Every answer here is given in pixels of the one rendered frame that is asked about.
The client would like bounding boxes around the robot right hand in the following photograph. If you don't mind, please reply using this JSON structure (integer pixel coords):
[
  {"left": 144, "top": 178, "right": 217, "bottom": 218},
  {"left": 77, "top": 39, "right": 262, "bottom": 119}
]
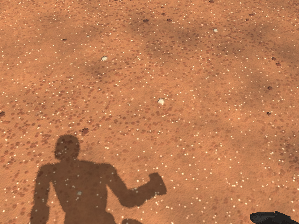
[{"left": 249, "top": 211, "right": 299, "bottom": 224}]

